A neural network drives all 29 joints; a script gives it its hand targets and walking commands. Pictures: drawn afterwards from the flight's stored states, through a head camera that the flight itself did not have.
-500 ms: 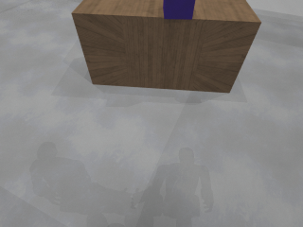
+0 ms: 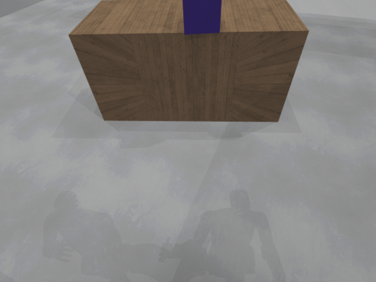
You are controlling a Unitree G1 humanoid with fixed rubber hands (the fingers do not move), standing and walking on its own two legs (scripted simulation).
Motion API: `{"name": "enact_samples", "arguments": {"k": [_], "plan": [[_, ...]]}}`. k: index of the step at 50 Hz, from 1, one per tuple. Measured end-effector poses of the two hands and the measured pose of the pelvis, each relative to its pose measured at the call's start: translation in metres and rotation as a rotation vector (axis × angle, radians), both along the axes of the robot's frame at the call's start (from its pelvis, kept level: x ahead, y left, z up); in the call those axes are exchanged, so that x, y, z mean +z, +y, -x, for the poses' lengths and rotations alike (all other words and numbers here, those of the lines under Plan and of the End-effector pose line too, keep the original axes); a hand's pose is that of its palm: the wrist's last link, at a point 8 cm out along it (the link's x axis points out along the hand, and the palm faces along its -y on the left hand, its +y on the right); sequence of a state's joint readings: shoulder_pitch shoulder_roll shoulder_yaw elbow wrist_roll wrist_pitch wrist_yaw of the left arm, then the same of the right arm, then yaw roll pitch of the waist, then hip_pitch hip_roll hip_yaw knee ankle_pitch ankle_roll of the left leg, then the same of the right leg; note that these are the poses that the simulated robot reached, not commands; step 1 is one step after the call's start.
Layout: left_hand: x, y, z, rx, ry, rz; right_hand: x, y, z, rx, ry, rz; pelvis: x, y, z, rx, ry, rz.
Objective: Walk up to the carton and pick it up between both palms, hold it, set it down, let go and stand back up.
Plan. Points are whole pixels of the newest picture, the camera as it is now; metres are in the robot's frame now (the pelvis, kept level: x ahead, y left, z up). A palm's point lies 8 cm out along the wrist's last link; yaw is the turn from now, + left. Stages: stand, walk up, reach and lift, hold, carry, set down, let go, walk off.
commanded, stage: walk up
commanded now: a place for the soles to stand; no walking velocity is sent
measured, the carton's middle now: (200, 2) +1.48 -0.05 +0.06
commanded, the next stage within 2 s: none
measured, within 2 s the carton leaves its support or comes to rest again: neither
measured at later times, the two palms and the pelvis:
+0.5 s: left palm out of the picture +0.13 +0.23 -0.12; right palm (263, 184) +0.41 -0.20 -0.11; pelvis +0.25 +0.01 -0.01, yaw -1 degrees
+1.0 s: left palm (145, 131) +0.62 +0.17 -0.09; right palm (293, 173) +0.46 -0.30 -0.12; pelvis +0.51 -0.06 +0.01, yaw -3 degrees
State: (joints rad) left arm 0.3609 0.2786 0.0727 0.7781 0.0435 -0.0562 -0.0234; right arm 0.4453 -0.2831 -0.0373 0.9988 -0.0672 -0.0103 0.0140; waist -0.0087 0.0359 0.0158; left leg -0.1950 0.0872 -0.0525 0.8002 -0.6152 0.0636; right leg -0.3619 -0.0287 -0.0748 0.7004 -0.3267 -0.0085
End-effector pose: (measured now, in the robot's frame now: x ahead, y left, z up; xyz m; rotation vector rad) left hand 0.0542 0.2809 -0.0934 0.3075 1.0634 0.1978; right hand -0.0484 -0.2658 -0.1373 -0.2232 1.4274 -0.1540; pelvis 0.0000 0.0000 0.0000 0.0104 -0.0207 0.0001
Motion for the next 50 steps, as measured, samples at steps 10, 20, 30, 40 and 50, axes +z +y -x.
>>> {"name": "enact_samples", "arguments": {"k": [10, 20, 30, 40, 50], "plan": [[0.011, -0.066, 0.042, 0.139, 0.261, 0.095, 0.036, -0.006, -0.219, 0.159, -0.341, -0.064, 0.028, -0.019, -0.083, 0.009, -0.003, -0.026], [0.001, -0.078, 0.000, 0.199, 0.435, 0.159, 0.042, 0.057, -0.405, 0.260, -0.496, -0.134, 0.015, -0.007, -0.189, 0.000, 0.009, -0.012], [-0.013, -0.019, -0.221, 0.031, 0.246, 0.096, 0.031, 0.039, -0.430, 0.029, -0.396, -0.026, 0.012, 0.010, -0.298, -0.038, -0.015, -0.004], [0.013, -0.054, -0.468, -0.190, -0.055, 0.090, 0.032, -0.005, -0.385, -0.116, -0.096, 0.012, 0.021, -0.015, -0.402, -0.061, -0.010, -0.010], [0.005, -0.106, -0.566, -0.122, -0.094, 0.084, 0.012, -0.039, -0.505, -0.051, -0.054, -0.045, 0.009, -0.056, -0.509, -0.044, -0.016, -0.021]]}}
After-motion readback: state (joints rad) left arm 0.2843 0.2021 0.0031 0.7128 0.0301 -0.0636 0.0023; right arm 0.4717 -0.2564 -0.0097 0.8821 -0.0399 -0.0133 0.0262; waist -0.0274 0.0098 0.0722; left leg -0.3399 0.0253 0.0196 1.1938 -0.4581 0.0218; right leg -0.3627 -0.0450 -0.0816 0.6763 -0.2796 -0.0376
